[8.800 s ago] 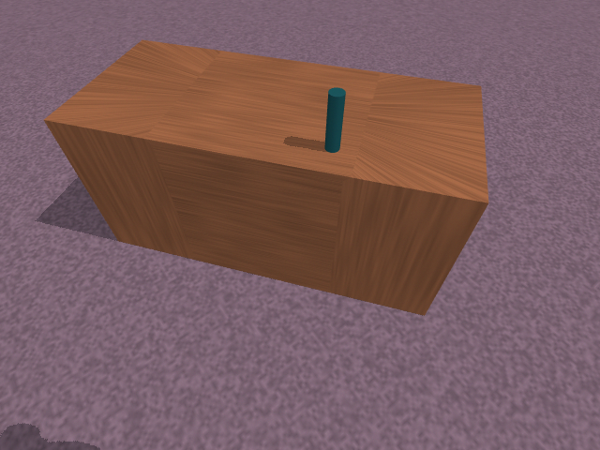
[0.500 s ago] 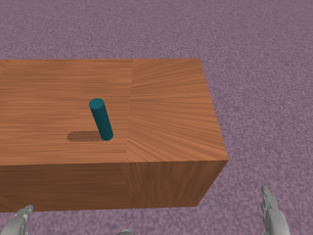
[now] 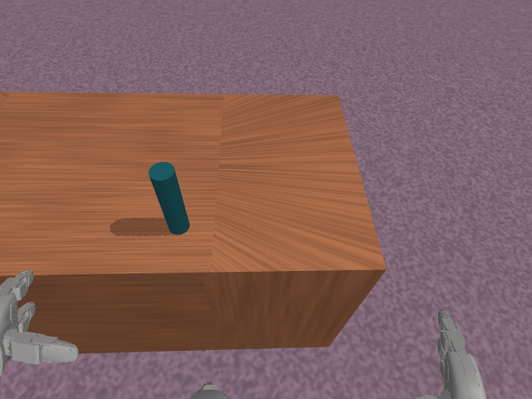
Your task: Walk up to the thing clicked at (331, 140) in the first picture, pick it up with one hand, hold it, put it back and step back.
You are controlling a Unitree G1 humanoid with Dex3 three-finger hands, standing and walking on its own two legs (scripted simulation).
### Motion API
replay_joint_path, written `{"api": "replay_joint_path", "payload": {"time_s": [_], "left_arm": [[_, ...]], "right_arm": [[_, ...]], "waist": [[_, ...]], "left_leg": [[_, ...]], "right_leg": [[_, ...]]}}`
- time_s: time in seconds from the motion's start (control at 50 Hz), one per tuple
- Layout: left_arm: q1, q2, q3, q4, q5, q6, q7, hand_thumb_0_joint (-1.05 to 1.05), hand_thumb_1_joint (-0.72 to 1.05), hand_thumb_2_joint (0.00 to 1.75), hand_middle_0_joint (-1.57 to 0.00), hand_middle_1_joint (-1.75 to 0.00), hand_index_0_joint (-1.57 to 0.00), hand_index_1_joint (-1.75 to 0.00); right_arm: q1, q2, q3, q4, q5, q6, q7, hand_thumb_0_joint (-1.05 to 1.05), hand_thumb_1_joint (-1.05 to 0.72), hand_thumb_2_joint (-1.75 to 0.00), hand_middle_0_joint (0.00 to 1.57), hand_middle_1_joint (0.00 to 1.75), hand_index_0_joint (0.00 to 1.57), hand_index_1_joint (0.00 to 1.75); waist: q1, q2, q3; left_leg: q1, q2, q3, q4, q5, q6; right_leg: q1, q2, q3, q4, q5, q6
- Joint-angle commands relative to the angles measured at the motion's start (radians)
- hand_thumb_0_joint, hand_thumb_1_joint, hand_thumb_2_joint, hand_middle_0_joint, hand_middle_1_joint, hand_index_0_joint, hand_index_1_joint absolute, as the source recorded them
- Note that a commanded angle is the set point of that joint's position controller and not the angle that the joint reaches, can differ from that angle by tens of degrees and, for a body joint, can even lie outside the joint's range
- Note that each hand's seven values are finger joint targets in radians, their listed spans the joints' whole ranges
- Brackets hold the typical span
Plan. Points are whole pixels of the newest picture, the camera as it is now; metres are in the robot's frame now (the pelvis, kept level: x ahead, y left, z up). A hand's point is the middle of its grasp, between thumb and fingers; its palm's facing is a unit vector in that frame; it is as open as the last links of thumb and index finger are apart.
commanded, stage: go down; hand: left
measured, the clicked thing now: (171, 201) +0.47 +0.17 -0.03
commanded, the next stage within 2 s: approach in 0.76 s
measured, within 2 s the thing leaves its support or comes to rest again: neither
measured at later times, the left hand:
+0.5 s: hand (36, 258) +0.33 +0.34 +0.02, palm faces +0.14 -0.98 -0.11, open 17.6 cm
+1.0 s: hand (36, 229) +0.38 +0.35 +0.03, palm faces +0.14 -0.99 -0.05, open 17.7 cm
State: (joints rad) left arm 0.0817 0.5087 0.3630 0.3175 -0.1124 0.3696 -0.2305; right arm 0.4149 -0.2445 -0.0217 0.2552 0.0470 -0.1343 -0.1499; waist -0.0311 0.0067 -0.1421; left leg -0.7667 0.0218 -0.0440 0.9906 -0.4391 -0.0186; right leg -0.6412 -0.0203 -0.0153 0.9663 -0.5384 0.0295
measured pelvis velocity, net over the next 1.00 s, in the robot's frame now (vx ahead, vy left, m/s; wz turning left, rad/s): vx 0.00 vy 0.01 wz -0.04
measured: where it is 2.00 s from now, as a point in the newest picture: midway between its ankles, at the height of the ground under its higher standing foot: outside the picture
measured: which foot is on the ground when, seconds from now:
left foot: down 0.00-1.00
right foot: down 0.00-1.00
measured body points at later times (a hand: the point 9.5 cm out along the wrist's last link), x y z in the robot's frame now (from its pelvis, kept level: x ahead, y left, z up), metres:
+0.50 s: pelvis -0.01 +0.00 +0.00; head +0.06 +0.02 +0.44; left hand +0.32 +0.39 +0.03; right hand +0.14 -0.26 -0.04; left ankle +0.03 +0.13 -0.68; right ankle -0.04 -0.14 -0.68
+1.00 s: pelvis +0.00 +0.01 +0.00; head +0.08 +0.05 +0.44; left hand +0.36 +0.41 +0.03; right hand +0.14 -0.25 -0.04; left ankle +0.03 +0.13 -0.68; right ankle -0.04 -0.14 -0.68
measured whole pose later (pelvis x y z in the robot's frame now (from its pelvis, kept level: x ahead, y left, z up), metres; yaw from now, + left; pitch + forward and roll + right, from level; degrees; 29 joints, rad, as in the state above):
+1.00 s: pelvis +0.00 +0.01 +0.00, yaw -2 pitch +17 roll -3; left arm -0.47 0.73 0.56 1.07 -0.14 -0.15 -0.50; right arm 0.35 -0.26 0.02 0.30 0.01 -0.16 -0.05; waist -0.10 -0.02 -0.13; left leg -0.88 0.05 -0.03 1.00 -0.43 0.00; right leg -0.75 0.00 0.00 0.94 -0.49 0.04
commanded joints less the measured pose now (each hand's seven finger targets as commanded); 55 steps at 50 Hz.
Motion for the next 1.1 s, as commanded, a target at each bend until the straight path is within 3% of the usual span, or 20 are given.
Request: {"api": "replay_joint_path", "payload": {"time_s": [0.0, 0.1, 0.16, 0.24, 0.32, 0.36, 0.38, 0.42, 0.5, 0.62, 0.72, 0.84, 0.88, 0.9, 0.96, 0.98, 1.0, 1.04, 1.06, 1.08], "left_arm": [[-0.244, 0.343, 0.139, -0.048, -0.008, -0.089, -0.054, 0.0, -0.51, 0.07, -0.05, -0.06, -0.05, -0.07], [-0.345, 0.408, 0.184, 0.131, -0.018, -0.164, -0.118, 0.0, -0.55, 0.05, -0.05, -0.06, -0.05, -0.06], [-0.422, 0.414, 0.178, 0.203, -0.018, -0.234, -0.152, 0.0, -0.56, 0.03, -0.05, -0.05, -0.05, -0.05], [-0.57, 0.487, 0.209, 0.258, -0.021, -0.332, -0.185, 0.0, -0.58, 0.03, -0.05, -0.05, -0.05, -0.05], [-0.621, 0.519, 0.219, 0.348, -0.015, -0.401, -0.207, 0.0, -0.57, 0.03, -0.05, -0.05, -0.05, -0.05], [-0.653, 0.528, 0.217, 0.392, -0.016, -0.426, -0.219, 0.0, -0.58, 0.03, -0.05, -0.06, -0.05, -0.05], [-0.659, 0.54, 0.222, 0.412, -0.014, -0.438, -0.224, 0.0, -0.58, 0.03, -0.05, -0.05, -0.05, -0.05], [-0.689, 0.56, 0.226, 0.438, -0.016, -0.461, -0.229, 0.0, -0.58, 0.02, -0.05, -0.05, -0.06, -0.05], [-0.74, 0.587, 0.233, 0.487, -0.013, -0.494, -0.243, 0.0, -0.6, 0.0, -0.06, -0.04, -0.06, -0.04], [-0.778, 0.625, 0.257, 0.519, -0.026, -0.534, -0.252, 0.0, -0.61, 0.0, -0.06, -0.04, -0.06, -0.04], [-0.767, 0.61, 0.249, 0.567, -0.026, -0.543, -0.263, 0.0, -0.61, 0.0, -0.06, -0.03, -0.06, -0.03], [-0.776, 0.618, 0.253, 0.538, -0.024, -0.551, -0.263, 0.0, -0.61, 0.02, -0.08, -0.05, -0.06, -0.07], [-0.815, 0.624, 0.269, 0.526, -0.036, -0.562, -0.262, 0.0, -0.61, 0.0, -0.09, -0.03, -0.08, -0.03], [-0.826, 0.592, 0.254, 0.528, -0.044, -0.571, -0.262, 0.0, -0.61, 0.0, -0.09, -0.02, -0.08, -0.03], [-0.88, 0.494, 0.228, 0.568, -0.072, -0.614, -0.272, 0.0, -0.61, 0.0, -0.08, -0.04, -0.07, -0.05], [-0.882, 0.463, 0.213, 0.61, -0.075, -0.627, -0.278, 0.0, -0.61, 0.0, -0.08, -0.04, -0.07, -0.06], [-0.943, 0.452, 0.208, 0.553, -0.082, -0.652, -0.277, 0.0, -0.61, 0.0, -0.08, -0.05, -0.07, -0.06], [-0.909, 0.382, 0.179, 0.649, -0.085, -0.68, -0.277, 0.0, -0.61, 0.01, -0.07, -0.05, -0.06, -0.06], [-0.979, 0.374, 0.174, 0.564, -0.094, -0.709, -0.275, 0.0, -0.61, 0.02, -0.07, -0.05, -0.06, -0.07], [-0.961, 0.382, 0.188, 0.618, -0.097, -0.724, -0.273, 0.0, -0.61, 0.02, -0.07, -0.05, -0.06, -0.07]], "right_arm": [[0.022, -0.135, -0.063, -0.126, -0.005, -0.06, -0.003, 0.0, 0.47, -0.07, 0.05, 0.05, 0.05, 0.05], [-0.015, -0.15, -0.069, -0.115, -0.007, -0.072, 0.017, 0.0, 0.49, -0.07, 0.05, 0.05, 0.05, 0.05], [-0.046, -0.144, -0.057, -0.142, -0.01, -0.083, 0.031, 0.0, 0.48, -0.07, 0.05, 0.05, 0.05, 0.05], [-0.047, -0.148, -0.058, -0.13, -0.013, -0.094, 0.04, 0.0, 0.49, -0.06, 0.05, 0.05, 0.05, 0.05], [-0.023, -0.162, -0.062, -0.126, -0.02, -0.096, 0.046, 0.0, 0.5, -0.06, 0.05, 0.05, 0.05, 0.05], [-0.009, -0.168, -0.065, -0.097, -0.023, -0.093, 0.047, 0.0, 0.5, -0.06, 0.05, 0.05, 0.05, 0.05], [-0.004, -0.143, -0.036, -0.092, -0.024, -0.092, 0.052, 0.0, 0.5, -0.06, 0.05, 0.05, 0.05, 0.05], [-0.012, -0.168, -0.06, -0.091, -0.024, -0.093, 0.051, 0.0, 0.5, -0.06, 0.05, 0.05, 0.05, 0.05], [-0.035, -0.153, -0.035, -0.096, -0.028, -0.091, 0.061, 0.0, 0.5, -0.06, 0.05, 0.05, 0.05, 0.05], [-0.044, -0.183, -0.055, -0.125, -0.029, -0.086, 0.065, 0.0, 0.51, -0.06, 0.05, 0.05, 0.05, 0.05], [-0.034, -0.15, -0.021, -0.092, -0.031, -0.076, 0.073, 0.0, 0.51, -0.06, 0.05, 0.05, 0.05, 0.05], [-0.037, -0.182, -0.05, -0.117, -0.034, -0.073, 0.082, 0.0, 0.51, -0.05, 0.05, 0.05, 0.05, 0.05], [-0.039, -0.204, -0.074, -0.146, -0.032, -0.076, 0.081, 0.0, 0.52, -0.05, 0.05, 0.05, 0.05, 0.05], [-0.049, -0.167, -0.039, -0.13, -0.034, -0.076, 0.087, 0.0, 0.53, -0.05, 0.05, 0.05, 0.05, 0.05], [-0.091, -0.134, -0.015, -0.078, -0.035, -0.084, 0.095, 0.0, 0.53, -0.05, 0.05, 0.05, 0.05, 0.05], [-0.076, -0.147, -0.032, -0.065, -0.039, -0.084, 0.096, 0.0, 0.53, -0.05, 0.05, 0.05, 0.05, 0.05], [-0.098, -0.137, -0.019, -0.095, -0.04, -0.088, 0.102, 0.0, 0.54, -0.05, 0.05, 0.05, 0.05, 0.05], [-0.084, -0.166, -0.047, -0.107, -0.047, -0.091, 0.104, 0.0, 0.55, -0.04, 0.05, 0.05, 0.05, 0.05], [-0.077, -0.146, -0.03, -0.123, -0.049, -0.091, 0.11, 0.0, 0.56, -0.04, 0.05, 0.05, 0.05, 0.05], [-0.055, -0.181, -0.064, -0.137, -0.05, -0.092, 0.109, 0.0, 0.56, -0.04, 0.05, 0.05, 0.05, 0.05]], "waist": [[-0.001, 0.116, -0.179], [0.01, 0.096, -0.187], [0.013, 0.094, -0.215], [0.004, 0.12, -0.266], [-0.009, 0.13, -0.294], [-0.025, 0.143, -0.272], [-0.017, 0.135, -0.262], [-0.027, 0.136, -0.266], [-0.031, 0.158, -0.289], [-0.043, 0.149, -0.312], [-0.032, 0.159, -0.309], [-0.033, 0.204, -0.338], [-0.056, 0.174, -0.354], [-0.055, 0.166, -0.332], [-0.077, 0.159, -0.302], [-0.105, 0.149, -0.291], [-0.096, 0.18, -0.335], [-0.131, 0.147, -0.295], [-0.131, 0.181, -0.366], [-0.151, 0.156, -0.373]], "left_leg": [[0.266, -0.009, 0.021, -0.148, 0.285, 0.031], [0.255, -0.002, 0.015, -0.147, 0.302, 0.032], [0.265, 0.002, 0.013, -0.147, 0.313, 0.03], [0.292, 0.003, 0.019, -0.14, 0.305, 0.032], [0.33, 0.01, 0.011, -0.141, 0.327, 0.03], [0.324, 0.012, 0.009, -0.139, 0.329, 0.031], [0.307, 0.007, 0.015, -0.131, 0.323, 0.035], [0.296, 0.004, 0.02, -0.132, 0.297, 0.038], [0.299, 0.006, 0.02, -0.12, 0.322, 0.04], [0.294, 0.005, 0.021, -0.126, 0.274, 0.038], [0.288, 0.007, 0.023, -0.112, 0.34, 0.038], [0.333, 0.024, 0.002, -0.13, 0.353, 0.02], [0.349, 0.032, -0.007, -0.118, 0.392, 0.02], [0.32, 0.026, 0.005, -0.106, 0.388, 0.027], [0.276, 0.031, -0.003, -0.079, 0.364, 0.033], [0.278, 0.041, -0.014, -0.071, 0.364, 0.031], [0.282, 0.04, -0.014, -0.064, 0.346, 0.031], [0.255, 0.048, -0.024, -0.048, 0.322, 0.026], [0.277, 0.042, -0.013, -0.028, 0.339, 0.026], [0.284, 0.047, -0.022, -0.014, 0.364, 0.023]], "right_leg": [[0.0, 0.021, -0.016, -0.155, 0.322, -0.024], [-0.018, 0.029, -0.024, -0.145, 0.311, -0.03], [-0.021, 0.031, -0.024, -0.138, 0.309, -0.034], [-0.026, 0.03, -0.015, -0.139, 0.311, -0.034], [-0.045, 0.034, -0.02, -0.139, 0.317, -0.037], [-0.067, 0.035, -0.019, -0.141, 0.316, -0.036], [-0.066, 0.033, -0.015, -0.147, 0.318, -0.034], [-0.055, 0.032, -0.011, -0.153, 0.313, -0.034], [-0.067, 0.031, -0.008, -0.152, 0.33, -0.033], [-0.058, 0.036, -0.007, -0.162, 0.301, -0.034], [-0.065, 0.04, -0.009, -0.154, 0.344, -0.034], [-0.102, 0.05, -0.027, -0.141, 0.297, -0.045], [-0.1, 0.054, -0.031, -0.135, 0.33, -0.041], [-0.095, 0.051, -0.024, -0.135, 0.343, -0.038], [-0.182, 0.053, -0.027, -0.1, 0.314, -0.039], [-0.223, 0.057, -0.034, -0.089, 0.297, -0.041], [-0.221, 0.054, -0.03, -0.076, 0.282, -0.042], [-0.284, 0.058, -0.039, -0.059, 0.261, -0.045], [-0.273, 0.052, -0.031, -0.052, 0.292, -0.044], [-0.289, 0.057, -0.038, -0.038, 0.303, -0.044]]}}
